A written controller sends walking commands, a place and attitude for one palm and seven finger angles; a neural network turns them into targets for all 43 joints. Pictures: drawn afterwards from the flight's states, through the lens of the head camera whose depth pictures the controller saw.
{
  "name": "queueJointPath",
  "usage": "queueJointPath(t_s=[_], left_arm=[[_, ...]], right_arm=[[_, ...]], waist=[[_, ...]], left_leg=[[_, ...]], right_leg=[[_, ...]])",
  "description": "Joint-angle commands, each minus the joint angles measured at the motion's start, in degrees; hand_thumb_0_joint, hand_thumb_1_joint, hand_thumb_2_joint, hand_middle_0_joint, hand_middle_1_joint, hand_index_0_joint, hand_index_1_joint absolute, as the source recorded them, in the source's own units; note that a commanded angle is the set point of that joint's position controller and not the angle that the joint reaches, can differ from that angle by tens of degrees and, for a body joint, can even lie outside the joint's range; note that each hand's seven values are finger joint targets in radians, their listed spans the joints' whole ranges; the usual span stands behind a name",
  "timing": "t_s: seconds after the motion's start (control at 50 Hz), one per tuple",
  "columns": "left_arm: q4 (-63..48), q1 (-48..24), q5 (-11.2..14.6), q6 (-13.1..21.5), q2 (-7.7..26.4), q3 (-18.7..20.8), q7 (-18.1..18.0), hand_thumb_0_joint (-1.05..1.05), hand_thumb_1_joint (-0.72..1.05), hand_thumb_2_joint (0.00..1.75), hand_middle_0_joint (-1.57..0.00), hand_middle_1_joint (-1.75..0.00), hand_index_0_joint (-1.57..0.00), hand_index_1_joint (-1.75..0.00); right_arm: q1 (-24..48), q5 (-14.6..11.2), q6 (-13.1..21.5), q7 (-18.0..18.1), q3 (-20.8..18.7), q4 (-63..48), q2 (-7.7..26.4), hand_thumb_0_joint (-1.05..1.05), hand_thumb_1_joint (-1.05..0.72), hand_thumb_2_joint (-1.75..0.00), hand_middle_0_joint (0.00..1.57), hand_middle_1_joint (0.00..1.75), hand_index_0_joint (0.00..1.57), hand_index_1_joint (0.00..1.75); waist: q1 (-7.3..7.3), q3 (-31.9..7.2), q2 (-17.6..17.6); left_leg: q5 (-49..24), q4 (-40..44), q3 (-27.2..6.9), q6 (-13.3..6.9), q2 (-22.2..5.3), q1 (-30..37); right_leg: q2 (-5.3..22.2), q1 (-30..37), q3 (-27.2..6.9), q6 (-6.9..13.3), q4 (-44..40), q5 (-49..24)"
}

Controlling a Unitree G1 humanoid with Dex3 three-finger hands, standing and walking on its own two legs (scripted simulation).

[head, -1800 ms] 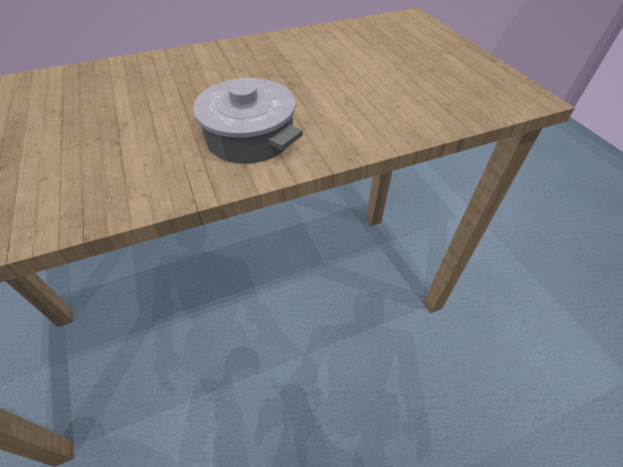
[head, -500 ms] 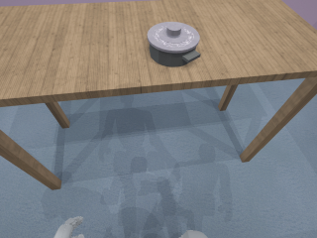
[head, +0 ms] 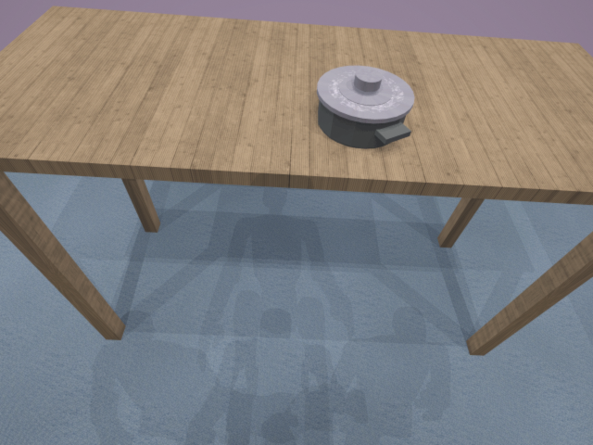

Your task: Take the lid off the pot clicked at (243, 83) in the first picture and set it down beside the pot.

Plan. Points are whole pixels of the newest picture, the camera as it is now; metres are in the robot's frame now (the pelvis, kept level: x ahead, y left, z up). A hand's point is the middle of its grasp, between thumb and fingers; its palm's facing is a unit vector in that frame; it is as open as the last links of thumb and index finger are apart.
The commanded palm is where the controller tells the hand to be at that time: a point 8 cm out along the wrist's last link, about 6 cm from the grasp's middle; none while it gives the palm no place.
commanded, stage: take the last steps up to it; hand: left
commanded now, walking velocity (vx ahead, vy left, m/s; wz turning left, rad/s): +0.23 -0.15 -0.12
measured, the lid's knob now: (367, 80) +0.64 -0.06 +0.16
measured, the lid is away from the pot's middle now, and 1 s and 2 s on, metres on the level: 0.00 0.00 0.00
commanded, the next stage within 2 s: come to a stop and stand still in 0.36 s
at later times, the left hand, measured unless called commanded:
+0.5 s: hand (255, 423) +0.18 +0.07 -0.17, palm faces -0.02 -0.98 -0.18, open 7.3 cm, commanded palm none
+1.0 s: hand (268, 399) +0.21 +0.06 -0.16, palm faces +0.02 -0.94 -0.33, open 7.3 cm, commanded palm none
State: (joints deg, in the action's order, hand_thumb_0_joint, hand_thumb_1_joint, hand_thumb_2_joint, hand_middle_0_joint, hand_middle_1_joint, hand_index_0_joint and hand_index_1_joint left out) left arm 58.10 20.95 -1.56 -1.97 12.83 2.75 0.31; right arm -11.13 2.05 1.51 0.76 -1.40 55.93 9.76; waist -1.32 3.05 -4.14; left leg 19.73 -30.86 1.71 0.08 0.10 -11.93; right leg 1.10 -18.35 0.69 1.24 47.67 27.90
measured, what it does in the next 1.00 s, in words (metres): walks ahead: right foot, then left foot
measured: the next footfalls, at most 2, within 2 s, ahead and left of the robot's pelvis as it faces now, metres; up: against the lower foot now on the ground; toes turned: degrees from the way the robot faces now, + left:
right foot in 0.28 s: +0.17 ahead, -0.20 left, +0.00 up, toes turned -8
left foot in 0.58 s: +0.24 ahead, -0.03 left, +0.00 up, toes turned +2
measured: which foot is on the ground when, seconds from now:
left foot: down 0.00-0.28, up 0.30-0.56, down 0.58-0.94, up 0.96-1.00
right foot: up 0.00-0.26, down 0.28-0.66, up 0.68-0.92, down 0.94-1.00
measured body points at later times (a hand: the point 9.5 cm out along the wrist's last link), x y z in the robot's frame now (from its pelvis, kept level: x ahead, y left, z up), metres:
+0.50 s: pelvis +0.13 -0.10 +0.00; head +0.16 -0.09 +0.45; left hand +0.18 +0.12 -0.15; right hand +0.16 -0.36 -0.14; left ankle +0.13 +0.00 -0.69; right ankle +0.13 -0.20 -0.73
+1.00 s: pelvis +0.16 -0.16 +0.00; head +0.20 -0.18 +0.44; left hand +0.21 +0.11 -0.13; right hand +0.25 -0.40 -0.16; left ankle +0.18 -0.03 -0.70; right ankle +0.14 -0.29 -0.73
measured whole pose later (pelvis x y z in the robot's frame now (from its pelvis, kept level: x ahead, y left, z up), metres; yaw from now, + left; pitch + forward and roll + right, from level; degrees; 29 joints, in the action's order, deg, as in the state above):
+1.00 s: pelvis +0.16 -0.16 +0.00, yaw -3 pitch +0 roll +1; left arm 53.4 14.4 -1.8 -0.4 12.2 3.3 -2.4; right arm -6.7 1.0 -3.8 0.9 -4.1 54.5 11.8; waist -1.7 4.9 2.0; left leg 26.2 -46.6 0.9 0.8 -0.1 -23.5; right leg 3.0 -16.7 -0.4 -0.9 36.6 20.0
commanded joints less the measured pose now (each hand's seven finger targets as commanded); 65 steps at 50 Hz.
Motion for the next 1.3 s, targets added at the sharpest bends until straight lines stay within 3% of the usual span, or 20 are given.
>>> queueJointPath(t_s=[0.0, 0.06, 0.18, 0.22, 0.26, 0.3, 0.34, 0.52, 0.6, 0.68, 0.76, 0.86, 0.88, 0.9, 0.92, 1.02, 1.1, 1.22, 1.24, 1.28], left_arm=[[-7.6, -7.5, 0.3, 2.5, 5.7, 2.0, 1.3, 0.00, 0.90, 0.90, -0.20, -0.30, -0.20, -0.30], [-6.0, -4.8, 0.5, 1.8, 3.5, 1.7, 2.2, 0.00, 0.90, 0.90, -0.20, -0.30, -0.20, -0.30], [-6.5, -6.3, 0.4, 2.2, 2.4, 1.9, 3.0, 0.00, 0.90, 0.90, -0.20, -0.30, -0.20, -0.30], [-3.0, 3.5, 0.2, 2.8, 5.1, 2.9, 2.5, 0.00, 0.90, 0.90, -0.20, -0.30, -0.20, -0.30], [-0.8, 13.9, 0.2, 3.2, 14.8, 4.8, 0.9, 0.00, 0.90, 0.90, -0.20, -0.30, -0.20, -0.30], [-2.6, 7.5, 0.2, 2.7, 11.3, 4.0, -0.5, 0.00, 0.90, 0.90, -0.20, -0.30, -0.20, -0.30], [-5.2, -2.1, -0.2, 3.1, 6.3, 2.5, -1.4, 0.00, 0.90, 0.90, -0.20, -0.30, -0.20, -0.30], [-4.0, -5.0, 1.3, 3.4, 2.9, 0.2, -2.0, 0.00, 0.90, 0.90, -0.20, -0.30, -0.20, -0.30], [-3.1, 0.0, 1.2, 2.0, 2.0, -0.3, -3.2, 0.00, 0.90, 0.90, -0.20, -0.30, -0.20, -0.30], [-4.4, -2.0, 1.2, 0.9, 4.4, 1.1, -3.4, 0.00, 0.90, 0.90, -0.20, -0.30, -0.20, -0.30], [-6.4, -3.3, 1.1, 0.5, 2.8, 2.1, -3.3, 0.00, 0.90, 0.90, -0.20, -0.30, -0.20, -0.30], [-6.2, 1.0, 0.5, 1.2, 2.8, 2.1, -2.7, 0.00, 0.90, 0.90, -0.20, -0.30, -0.20, -0.30], [-6.1, 1.5, 0.2, 1.7, 5.0, 2.1, -2.8, 0.00, 0.90, 0.90, -0.20, -0.30, -0.20, -0.30], [-6.6, 0.5, -0.5, 2.1, 9.8, 2.9, -3.1, 0.00, 0.90, 0.90, -0.20, -0.30, -0.20, -0.30], [-7.2, 0.9, -0.4, 2.2, 12.5, 3.0, -2.9, 0.00, 0.90, 0.90, -0.20, -0.30, -0.20, -0.30], [-8.0, -3.1, -0.5, 2.5, 10.4, 2.9, -3.7, 0.00, 0.90, 0.90, -0.20, -0.30, -0.20, -0.30], [-7.2, 0.3, -0.6, 2.4, 11.5, 3.1, -3.6, 0.00, 0.90, 0.90, -0.20, -0.30, -0.20, -0.30], [-7.7, -5.8, -0.2, 1.5, 11.6, 2.9, -2.8, 0.00, 0.90, 0.90, -0.20, -0.30, -0.20, -0.30], [-7.6, -5.8, 0.1, 1.2, 10.0, 2.5, -2.7, 0.00, 0.90, 0.90, -0.20, -0.30, -0.20, -0.30], [-7.7, -2.2, 0.5, 0.5, 4.0, 1.1, -2.4, 0.00, 0.90, 0.90, -0.20, -0.30, -0.20, -0.30]], right_arm=[[-8.9, -0.1, 1.4, 1.5, -2.7, 0.2, 11.2, 0.00, -0.90, -0.90, 0.20, 0.30, 0.20, 0.30], [-6.9, -0.5, 2.5, 1.6, -2.5, 0.1, 10.2, 0.00, -0.90, -0.90, 0.20, 0.30, 0.20, 0.30], [-7.5, -0.1, 2.0, 1.4, -4.0, 1.2, 12.0, 0.00, -0.90, -0.90, 0.20, 0.30, 0.20, 0.30], [-7.7, -0.2, 1.5, 1.2, -4.1, 1.8, 11.8, 0.00, -0.90, -0.90, 0.20, 0.30, 0.20, 0.30], [-7.3, -1.3, 1.3, 0.8, -2.2, -0.5, 5.4, 0.00, -0.90, -0.90, 0.20, 0.30, 0.20, 0.30], [-2.6, -1.4, 0.9, 1.0, -2.6, -1.6, 6.3, 0.00, -0.90, -0.90, 0.20, 0.30, 0.20, 0.30], [-3.6, -0.8, 0.5, 0.5, -2.5, -0.5, 5.7, 0.00, -0.90, -0.90, 0.20, 0.30, 0.20, 0.30], [-8.2, -1.6, 0.8, 0.7, -0.1, 1.7, 1.4, 0.00, -0.90, -0.90, 0.20, 0.30, 0.20, 0.30], [-3.1, -2.2, 0.2, 2.0, -1.2, 0.0, 6.9, 0.00, -0.90, -0.90, 0.20, 0.30, 0.20, 0.30], [-3.8, -1.3, -1.5, 2.7, -2.5, -1.2, 8.4, 0.00, -0.90, -0.90, 0.20, 0.30, 0.20, 0.30], [-0.3, -0.6, -2.5, 2.2, -4.0, -3.8, 10.1, 0.00, -0.90, -0.90, 0.20, 0.30, 0.20, 0.30], [3.1, -1.0, -2.8, 0.9, -4.5, -4.6, 9.7, 0.00, -0.90, -0.90, 0.20, 0.30, 0.20, 0.30], [2.7, -1.4, -2.8, 0.5, -4.3, -4.7, 8.0, 0.00, -0.90, -0.90, 0.20, 0.30, 0.20, 0.30], [2.1, -1.8, -3.0, 0.1, -4.0, -5.5, 4.9, 0.00, -0.90, -0.90, 0.20, 0.30, 0.20, 0.30], [3.7, -1.7, -3.8, 0.0, -3.9, -6.6, 5.3, 0.00, -0.90, -0.90, 0.20, 0.30, 0.20, 0.30], [3.2, -1.1, -4.3, -0.5, -3.8, -5.4, 6.5, 0.00, -0.90, -0.90, 0.20, 0.30, 0.20, 0.30], [5.0, -1.6, -3.7, -0.9, -3.1, -6.5, 5.7, 0.00, -0.90, -0.90, 0.20, 0.30, 0.20, 0.30], [-3.1, -2.1, -1.9, -0.6, -2.5, -3.7, 5.0, 0.00, -0.90, -0.90, 0.20, 0.30, 0.20, 0.30], [-5.0, -2.1, -1.2, -0.4, -2.5, -2.9, 6.2, 0.00, -0.90, -0.90, 0.20, 0.30, 0.20, 0.30], [-4.6, -1.2, -1.2, -0.3, -3.7, -4.3, 13.7, 0.00, -0.90, -0.90, 0.20, 0.30, 0.20, 0.30]], waist=[[4.06, 2.8, 12.6], [1.89, 1.5, 12.5], [1.89, 3.4, 11.7], [-2.32, -1.8, 4.9], [-6.49, -9.8, -21.0], [-4.87, -7.3, -14.5], [0.18, -3.9, -2.6], [3.02, -2.6, 3.8], [0.20, -2.4, 18.0], [1.62, -5.5, 14.6], [1.33, -9.5, 8.0], [-1.02, -9.5, 8.2], [-1.21, -8.6, 1.9], [-0.48, -5.5, -11.0], [-2.05, -3.7, -10.7], [-0.43, -2.7, -5.9], [-2.42, -4.7, -6.4], [1.91, -4.8, -7.5], [2.53, -5.3, -4.0], [1.86, -4.6, 18.8]], left_leg=[[-7.8, 18.9, -19.8, -11.6, -20.8, 9.2], [-14.6, 18.6, -8.8, -8.7, -16.5, 5.4], [-8.8, 14.0, -3.7, -5.7, -15.7, -4.0], [-4.2, 0.7, 0.2, -2.6, -10.8, -8.1], [20.9, -32.8, 4.8, -0.2, -0.7, -26.3], [15.5, -43.9, -1.7, -1.7, -4.4, -27.9], [10.3, -38.5, -1.1, -0.7, -6.7, -21.7], [-15.1, 5.0, 1.0, 0.9, -3.6, 3.1], [-52.6, 7.0, -11.2, -7.9, -15.4, 3.7], [-67.8, 7.2, -12.4, -13.2, -19.5, 10.8], [-59.3, 5.5, -8.6, -12.2, -18.3, 12.6], [-35.0, 0.8, -4.1, -6.4, -13.0, 3.6], [-23.2, -2.9, -2.5, -3.4, -8.9, -0.5], [-1.7, -9.5, 2.0, 0.2, -1.6, -11.5], [13.2, -17.8, -0.4, 1.3, 0.8, -13.6], [6.8, -35.0, -5.1, 2.1, 0.2, -22.2], [6.3, -25.3, -2.5, 2.6, 0.8, -19.5], [-5.2, 0.9, 1.6, 1.8, 2.2, 0.4], [-8.7, 6.5, -0.1, 1.5, 0.4, 5.7], [-12.1, 14.6, -20.6, -6.2, -17.4, 6.0]], right_leg=[[4.7, -23.2, -5.2, -0.5, 16.9, -4.0], [5.1, -18.2, -2.5, -1.2, 13.2, -9.3], [3.2, -2.0, 5.2, -1.4, -9.5, -13.1], [0.6, 12.6, 6.1, -1.0, -16.9, -15.1], [19.7, 27.0, -26.8, 8.5, -32.6, -7.1], [18.6, 17.9, -28.5, 12.9, -34.1, -0.1], [15.2, 8.2, -16.1, 11.7, -30.3, -10.2], [8.1, 1.1, -4.0, 5.3, -23.8, -30.6], [2.2, 3.2, 0.9, -1.7, -18.4, -14.0], [0.7, -5.1, -2.2, -1.8, 2.4, 5.8], [0.7, -7.8, -3.9, -2.2, 8.0, 3.9], [1.4, 5.1, 0.3, -2.5, -16.9, -12.7], [3.5, 8.5, -2.0, -2.3, -24.6, -22.8], [15.2, 10.9, -18.0, 2.2, -27.4, -33.9], [23.4, 6.3, -23.7, 9.1, -29.9, -36.0], [17.2, 10.9, -15.6, 10.1, -23.9, -43.9], [16.5, 14.0, -14.5, 9.4, -23.3, -45.1], [12.3, 3.3, -10.1, 4.4, -22.8, -30.3], [9.7, 0.2, -8.2, 2.6, -19.4, -24.8], [-0.2, -8.4, 1.3, -2.5, -5.1, 4.3]])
